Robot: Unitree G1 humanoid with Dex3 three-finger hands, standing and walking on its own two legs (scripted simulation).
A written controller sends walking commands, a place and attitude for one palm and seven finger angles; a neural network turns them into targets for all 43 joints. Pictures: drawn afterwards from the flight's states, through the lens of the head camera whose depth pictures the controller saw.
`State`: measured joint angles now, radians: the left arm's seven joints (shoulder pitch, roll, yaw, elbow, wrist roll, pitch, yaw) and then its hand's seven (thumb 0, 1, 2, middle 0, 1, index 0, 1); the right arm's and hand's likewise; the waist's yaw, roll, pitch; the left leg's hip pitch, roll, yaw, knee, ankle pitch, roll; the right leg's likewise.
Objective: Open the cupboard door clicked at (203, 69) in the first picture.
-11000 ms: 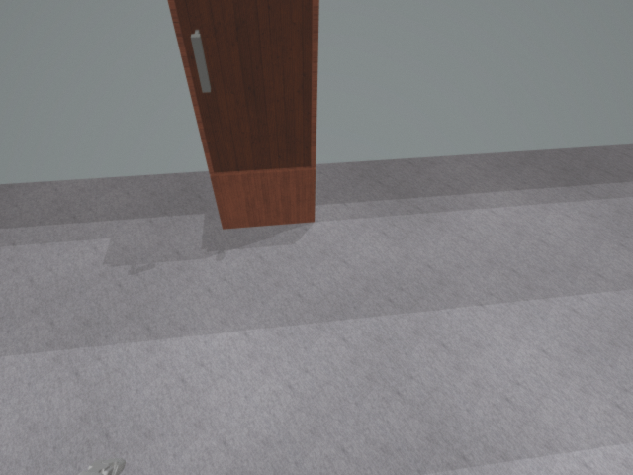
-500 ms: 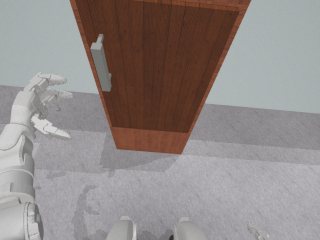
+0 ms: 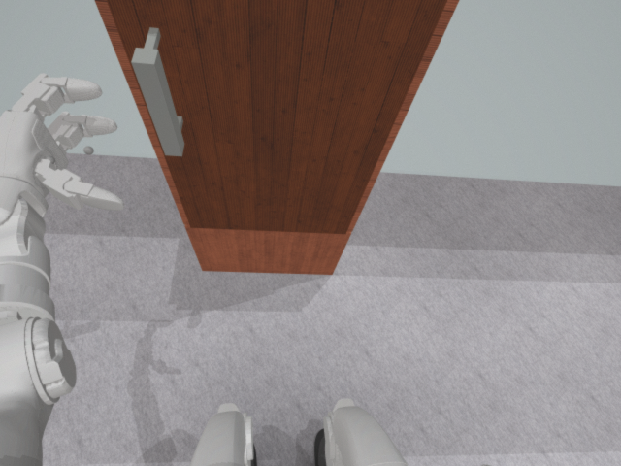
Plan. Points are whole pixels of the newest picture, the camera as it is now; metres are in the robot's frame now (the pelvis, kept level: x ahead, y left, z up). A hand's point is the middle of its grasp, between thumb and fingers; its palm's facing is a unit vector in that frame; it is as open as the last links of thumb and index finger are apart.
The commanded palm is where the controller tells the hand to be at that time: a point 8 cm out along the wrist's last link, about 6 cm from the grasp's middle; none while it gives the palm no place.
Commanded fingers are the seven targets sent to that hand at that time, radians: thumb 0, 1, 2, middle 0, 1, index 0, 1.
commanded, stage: move the hooked fingers beside the handle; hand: left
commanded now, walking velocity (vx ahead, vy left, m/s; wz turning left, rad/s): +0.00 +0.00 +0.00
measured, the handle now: (165, 97) +0.57 +0.17 +0.07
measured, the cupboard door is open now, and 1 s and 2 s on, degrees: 0 0 0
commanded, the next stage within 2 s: slide the fingers in behind the handle in 1.04 s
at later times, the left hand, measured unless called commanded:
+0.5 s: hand (102, 125) +0.53 +0.24 +0.06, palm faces -0.04 -1.00 -0.01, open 14.0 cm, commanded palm +0.51 +0.28 +0.07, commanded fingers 0.00 -0.50 0.30 -0.30 -1.20 -0.30 -1.20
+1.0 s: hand (109, 129) +0.51 +0.23 +0.07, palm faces -0.04 -1.00 -0.02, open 14.0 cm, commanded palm +0.50 +0.27 +0.07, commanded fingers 0.00 -0.50 0.30 -0.30 -1.20 -0.30 -1.20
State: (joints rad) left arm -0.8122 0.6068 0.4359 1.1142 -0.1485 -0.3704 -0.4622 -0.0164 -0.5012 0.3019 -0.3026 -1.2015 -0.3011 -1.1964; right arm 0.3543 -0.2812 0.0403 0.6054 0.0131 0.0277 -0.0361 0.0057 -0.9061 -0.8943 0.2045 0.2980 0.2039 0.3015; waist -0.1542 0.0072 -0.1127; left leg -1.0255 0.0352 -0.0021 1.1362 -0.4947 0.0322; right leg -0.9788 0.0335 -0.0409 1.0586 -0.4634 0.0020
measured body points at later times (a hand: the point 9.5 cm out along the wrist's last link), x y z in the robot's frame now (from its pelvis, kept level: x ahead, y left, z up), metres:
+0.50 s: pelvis +0.00 +0.01 -0.01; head +0.16 +0.04 +0.41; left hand +0.52 +0.29 +0.07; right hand -0.01 -0.26 -0.10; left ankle +0.02 +0.10 -0.65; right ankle +0.02 -0.13 -0.65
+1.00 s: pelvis +0.01 +0.01 +0.00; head +0.15 +0.04 +0.42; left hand +0.51 +0.28 +0.07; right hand +0.03 -0.26 -0.10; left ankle +0.02 +0.10 -0.65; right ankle +0.02 -0.13 -0.65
